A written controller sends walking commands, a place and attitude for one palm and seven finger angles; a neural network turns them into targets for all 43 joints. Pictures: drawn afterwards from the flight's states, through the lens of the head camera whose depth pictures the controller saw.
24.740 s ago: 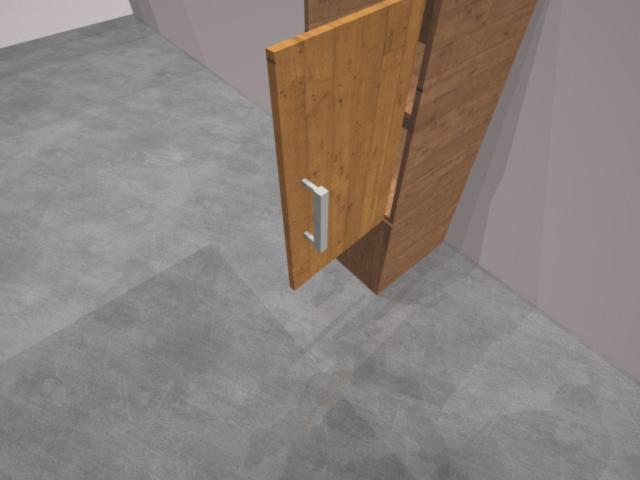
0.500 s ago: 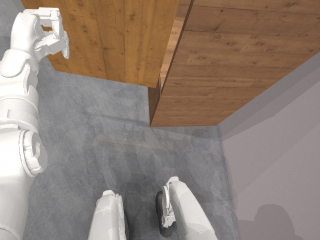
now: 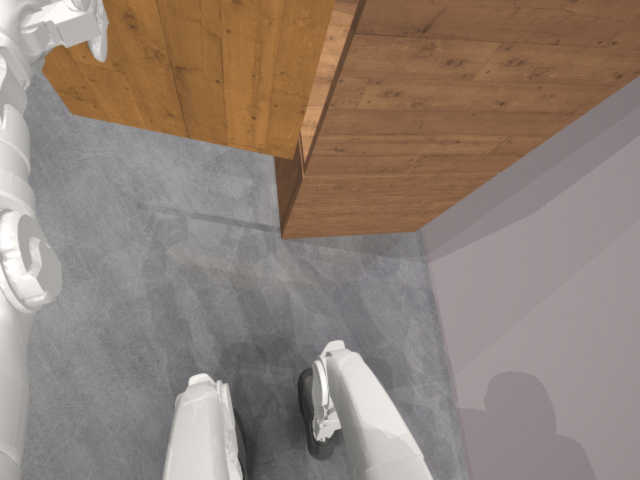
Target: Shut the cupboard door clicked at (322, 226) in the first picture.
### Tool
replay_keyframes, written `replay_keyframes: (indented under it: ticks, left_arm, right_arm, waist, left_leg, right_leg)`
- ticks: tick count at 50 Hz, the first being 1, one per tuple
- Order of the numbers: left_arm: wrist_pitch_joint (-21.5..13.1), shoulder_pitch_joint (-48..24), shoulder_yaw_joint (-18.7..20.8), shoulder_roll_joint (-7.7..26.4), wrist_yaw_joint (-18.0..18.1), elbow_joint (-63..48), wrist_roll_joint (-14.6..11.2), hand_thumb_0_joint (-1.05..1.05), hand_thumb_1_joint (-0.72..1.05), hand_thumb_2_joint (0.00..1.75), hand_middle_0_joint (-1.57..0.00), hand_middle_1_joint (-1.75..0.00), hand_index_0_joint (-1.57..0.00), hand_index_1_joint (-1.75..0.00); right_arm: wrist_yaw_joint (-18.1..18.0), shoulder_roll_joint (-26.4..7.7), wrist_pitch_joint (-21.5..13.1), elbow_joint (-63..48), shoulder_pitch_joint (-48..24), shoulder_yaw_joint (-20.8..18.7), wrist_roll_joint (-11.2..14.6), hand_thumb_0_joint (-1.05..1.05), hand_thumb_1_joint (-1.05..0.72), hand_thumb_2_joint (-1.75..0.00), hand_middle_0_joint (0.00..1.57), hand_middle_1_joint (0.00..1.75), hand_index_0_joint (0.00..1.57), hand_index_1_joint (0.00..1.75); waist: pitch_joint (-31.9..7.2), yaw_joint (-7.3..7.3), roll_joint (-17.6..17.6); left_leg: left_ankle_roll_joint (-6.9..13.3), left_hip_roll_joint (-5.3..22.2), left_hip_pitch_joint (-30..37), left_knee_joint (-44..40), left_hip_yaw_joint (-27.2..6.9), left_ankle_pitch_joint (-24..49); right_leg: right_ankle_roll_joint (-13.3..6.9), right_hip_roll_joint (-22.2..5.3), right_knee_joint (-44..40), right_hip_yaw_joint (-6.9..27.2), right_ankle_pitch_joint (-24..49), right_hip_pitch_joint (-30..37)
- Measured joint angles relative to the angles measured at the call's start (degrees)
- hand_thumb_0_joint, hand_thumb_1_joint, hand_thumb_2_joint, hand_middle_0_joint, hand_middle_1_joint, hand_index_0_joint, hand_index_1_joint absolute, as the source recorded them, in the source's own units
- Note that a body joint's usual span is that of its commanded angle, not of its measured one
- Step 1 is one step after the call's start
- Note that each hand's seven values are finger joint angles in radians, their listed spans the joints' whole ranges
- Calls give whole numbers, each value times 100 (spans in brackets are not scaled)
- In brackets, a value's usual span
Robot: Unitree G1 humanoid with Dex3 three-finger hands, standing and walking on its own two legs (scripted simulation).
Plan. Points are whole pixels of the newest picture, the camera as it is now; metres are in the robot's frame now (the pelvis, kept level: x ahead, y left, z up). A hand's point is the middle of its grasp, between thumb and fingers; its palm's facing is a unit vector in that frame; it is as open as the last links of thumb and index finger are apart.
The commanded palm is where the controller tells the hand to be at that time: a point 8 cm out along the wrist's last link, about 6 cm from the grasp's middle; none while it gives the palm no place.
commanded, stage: pull the fist back off the door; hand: left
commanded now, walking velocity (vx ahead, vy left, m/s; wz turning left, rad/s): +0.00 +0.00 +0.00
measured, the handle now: out of the picture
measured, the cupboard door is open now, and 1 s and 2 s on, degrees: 76 71 71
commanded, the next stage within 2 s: draw the hand back to the body in 0.96 s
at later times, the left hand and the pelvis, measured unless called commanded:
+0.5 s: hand (114, 21) +0.59 +0.13 +0.07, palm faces +0.04 -1.00 -0.03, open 3.1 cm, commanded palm +0.55 +0.16 +0.07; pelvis +0.01 -0.01 +0.02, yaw +0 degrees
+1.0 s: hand (115, 99) +0.51 +0.13 +0.07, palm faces +0.03 -1.00 -0.03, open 3.1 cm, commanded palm +0.49 +0.17 +0.07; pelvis +0.01 -0.01 +0.04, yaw +3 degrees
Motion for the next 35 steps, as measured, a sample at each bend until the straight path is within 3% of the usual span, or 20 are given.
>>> replay_keyframes:
  ticks: [5, 6, 10, 12, 14, 16, 20, 28, 35]
  left_arm:
    - [148, -314, -150, 78, 3, 96, 59, 1, 89, 94, -129, -150, -130, -150]
    - [192, -353, -18, 20, 136, 110, 37, 2, 88, 94, -129, -150, -130, -150]
    - [71, -303, 514, -443, 1601, -18, -13, 2, 81, 90, -129, -150, -130, -150]
    - [-143, -158, 527, -621, 2255, -177, 261, 1, 80, 90, -129, -150, -130, -150]
    - [-292, -1, 488, -682, 2579, -230, 521, 1, 81, 90, -129, -150, -130, -150]
    - [-356, 174, 500, -705, 2611, -248, 606, 1, 83, 90, -129, -150, -130, -150]
    - [-418, 568, 677, -789, 2422, -328, 433, 1, 86, 89, -129, -150, -130, -150]
    - [-792, 1209, 650, -1097, 2323, -318, 102, 2, 89, 90, -129, -150, -130, -150]
    - [-1183, 1817, 366, -1534, 2228, -626, -127, 2, 90, 90, -129, -150, -130, -150]
  right_arm:
    - [-38, -37, -95, 63, -43, -8, -35, 1, -90, -89, 21, 30, 20, 30]
    - [-38, -50, -102, 24, -12, -13, -71, 0, -90, -89, 21, 30, 20, 30]
    - [189, -37, -112, -158, 129, -15, -255, 0, -91, -89, 20, 30, 20, 30]
    - [361, 12, -76, -214, 170, -24, -327, 0, -91, -89, 20, 30, 20, 30]
    - [491, 79, 8, -232, 177, -19, -345, 0, -91, -89, 20, 30, 20, 30]
    - [554, 145, 103, -237, 194, -3, -317, 0, -91, -89, 20, 30, 20, 30]
    - [558, 243, 205, -217, 269, 23, -226, 0, -91, -89, 20, 30, 20, 30]
    - [541, 213, 248, -137, 383, -48, -141, 1, -91, -89, 21, 30, 20, 30]
    - [490, 68, 276, -153, 224, -270, -104, 1, -91, -89, 21, 30, 20, 30]
  waist:
    - [2, -82, -16]
    - [-12, -75, -1]
    - [-28, -38, 4]
    - [-19, -49, 17]
    - [12, -75, 27]
    - [28, -91, 44]
    - [36, -59, 78]
    - [-39, 194, 91]
    - [-116, 411, -14]
  left_leg:
    - [-16, -3, -150, 86, -67, 3]
    - [-20, 2, -192, 102, -82, 3]
    - [-38, 19, -256, 92, -80, 29]
    - [-46, 16, -243, 56, -70, 53]
    - [-49, 22, -181, 3, -44, 71]
    - [-52, 34, -92, -71, -13, 87]
    - [-61, 59, 183, -291, 59, 125]
    - [-84, 39, 822, -713, 150, 176]
    - [-101, -27, 1111, -840, 155, 176]
  right_leg:
    - [-22, -4, 52, -63, 1, -114]
    - [-24, 0, 55, -78, 5, -146]
    - [-20, 17, 32, -74, 45, -211]
    - [-24, 15, 8, -63, 63, -206]
    - [-29, 23, -26, -39, 78, -163]
    - [-33, 38, -80, -8, 96, -97]
    - [-37, 75, -254, 65, 136, 126]
    - [-44, 82, -559, 159, 136, 691]
    - [-51, 25, -604, 170, 73, 961]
